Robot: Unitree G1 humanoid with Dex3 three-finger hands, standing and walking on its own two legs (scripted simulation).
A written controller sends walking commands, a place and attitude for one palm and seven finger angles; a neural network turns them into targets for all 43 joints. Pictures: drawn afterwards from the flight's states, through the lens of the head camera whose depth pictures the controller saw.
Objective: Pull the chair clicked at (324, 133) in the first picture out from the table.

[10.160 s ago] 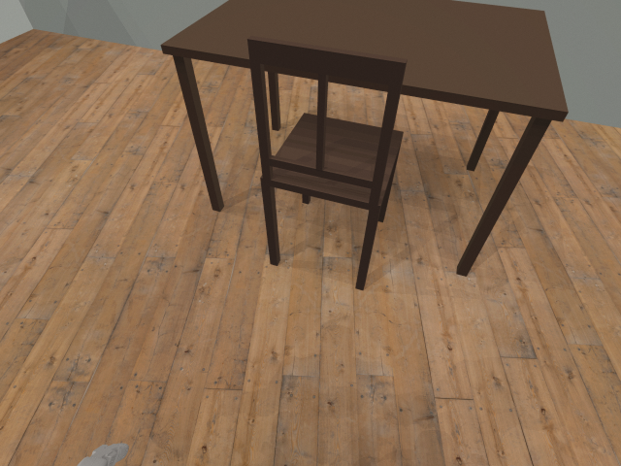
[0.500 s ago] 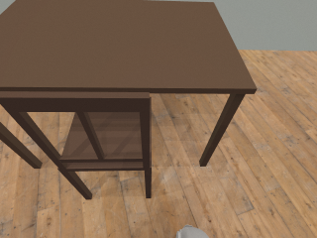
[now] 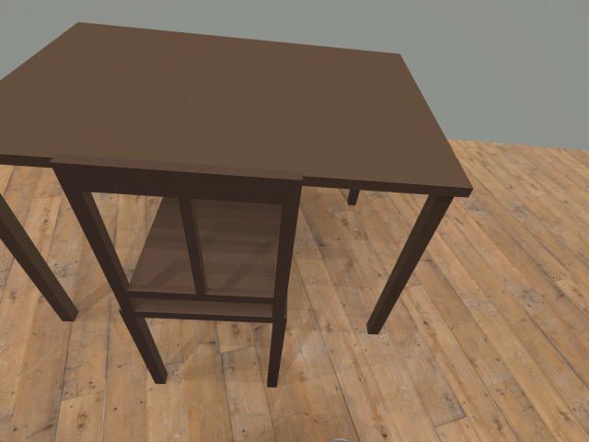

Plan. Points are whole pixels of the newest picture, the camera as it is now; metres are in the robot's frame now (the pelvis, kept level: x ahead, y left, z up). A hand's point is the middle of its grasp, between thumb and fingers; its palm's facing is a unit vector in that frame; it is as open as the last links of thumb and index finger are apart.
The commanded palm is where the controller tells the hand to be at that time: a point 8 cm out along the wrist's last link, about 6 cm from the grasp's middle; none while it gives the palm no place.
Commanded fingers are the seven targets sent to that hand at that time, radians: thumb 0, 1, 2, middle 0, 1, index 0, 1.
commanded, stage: come to a stop and stand still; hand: left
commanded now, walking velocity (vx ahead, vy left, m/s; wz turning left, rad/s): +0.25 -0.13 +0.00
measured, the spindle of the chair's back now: (194, 249) +0.47 +0.22 -0.07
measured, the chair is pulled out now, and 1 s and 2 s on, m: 0.00 0.00 0.00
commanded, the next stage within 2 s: look again from close up in 1.16 s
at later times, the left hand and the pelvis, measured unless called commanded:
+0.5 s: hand out of the picture -0.04 +0.11 -0.16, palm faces +0.07 -0.99 -0.16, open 7.4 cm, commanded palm none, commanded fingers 0.00 0.90 0.90 -0.20 -0.30 -0.20 -0.30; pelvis -0.01 -0.04 +0.01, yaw -1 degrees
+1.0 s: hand out of the picture -0.01 +0.14 -0.17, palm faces +0.02 -0.99 -0.14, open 7.4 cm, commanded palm none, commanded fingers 0.00 0.90 0.90 -0.20 -0.30 -0.20 -0.30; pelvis +0.02 -0.02 +0.01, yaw -3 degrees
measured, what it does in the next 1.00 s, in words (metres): steps on the spot: right foot, then left foot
